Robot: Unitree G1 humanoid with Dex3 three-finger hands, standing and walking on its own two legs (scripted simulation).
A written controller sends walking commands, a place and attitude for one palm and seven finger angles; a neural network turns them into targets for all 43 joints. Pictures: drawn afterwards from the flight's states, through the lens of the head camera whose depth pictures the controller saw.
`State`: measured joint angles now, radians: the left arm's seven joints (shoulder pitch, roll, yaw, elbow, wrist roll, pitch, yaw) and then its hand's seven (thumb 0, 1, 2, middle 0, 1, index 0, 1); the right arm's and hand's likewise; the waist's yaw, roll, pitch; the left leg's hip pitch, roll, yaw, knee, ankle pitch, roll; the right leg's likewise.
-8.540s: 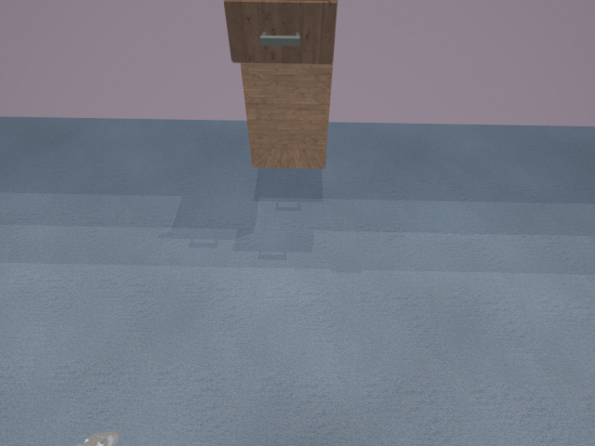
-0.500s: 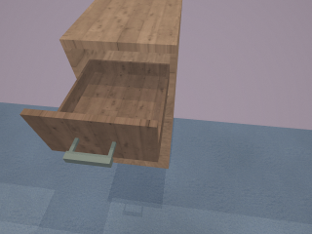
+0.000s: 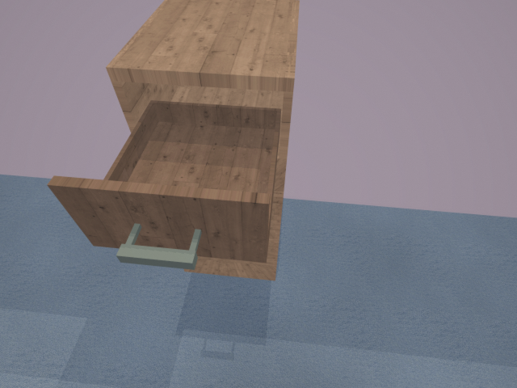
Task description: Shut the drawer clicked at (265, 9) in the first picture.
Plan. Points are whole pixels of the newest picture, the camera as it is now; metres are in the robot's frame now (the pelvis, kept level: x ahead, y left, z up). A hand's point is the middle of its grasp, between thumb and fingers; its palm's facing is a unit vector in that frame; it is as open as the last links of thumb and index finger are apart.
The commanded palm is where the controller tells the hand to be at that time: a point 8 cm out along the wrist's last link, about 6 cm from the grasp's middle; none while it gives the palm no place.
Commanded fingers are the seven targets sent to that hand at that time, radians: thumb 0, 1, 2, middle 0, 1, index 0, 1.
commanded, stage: come to a stop and stand still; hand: left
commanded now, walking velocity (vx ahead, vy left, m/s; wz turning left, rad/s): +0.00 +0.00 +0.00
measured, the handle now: (162, 244) +0.33 +0.18 +0.03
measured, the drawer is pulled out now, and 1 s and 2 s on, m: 0.30 0.30 0.30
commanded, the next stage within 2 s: look again from close up in 0.42 s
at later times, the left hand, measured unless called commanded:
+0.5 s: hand out of the picture +0.02 +0.19 -0.17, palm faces +0.01 -0.98 -0.20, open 7.4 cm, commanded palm none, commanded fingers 0.00 0.90 0.90 -0.20 -0.30 -0.20 -0.30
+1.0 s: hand out of the picture +0.02 +0.17 -0.17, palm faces +0.02 -0.98 -0.17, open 7.4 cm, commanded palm none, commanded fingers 0.00 0.90 0.90 -0.20 -0.30 -0.20 -0.30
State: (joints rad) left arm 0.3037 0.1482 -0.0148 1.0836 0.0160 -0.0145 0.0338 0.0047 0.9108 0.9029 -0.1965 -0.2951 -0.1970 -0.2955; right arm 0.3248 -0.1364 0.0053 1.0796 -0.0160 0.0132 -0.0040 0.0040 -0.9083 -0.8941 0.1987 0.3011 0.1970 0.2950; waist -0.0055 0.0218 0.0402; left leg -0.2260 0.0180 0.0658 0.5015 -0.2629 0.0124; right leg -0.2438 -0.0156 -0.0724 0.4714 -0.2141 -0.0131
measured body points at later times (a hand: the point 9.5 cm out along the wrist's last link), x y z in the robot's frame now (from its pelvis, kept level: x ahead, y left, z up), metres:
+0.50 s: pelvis +0.02 +0.02 +0.00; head +0.02 +0.01 +0.45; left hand +0.02 +0.24 -0.15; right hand +0.02 -0.20 -0.16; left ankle +0.00 +0.11 -0.74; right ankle +0.02 -0.11 -0.74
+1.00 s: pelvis +0.03 +0.01 +0.00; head +0.05 +0.01 +0.45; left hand +0.02 +0.22 -0.16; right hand +0.02 -0.20 -0.16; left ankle +0.00 +0.11 -0.74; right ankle +0.02 -0.11 -0.74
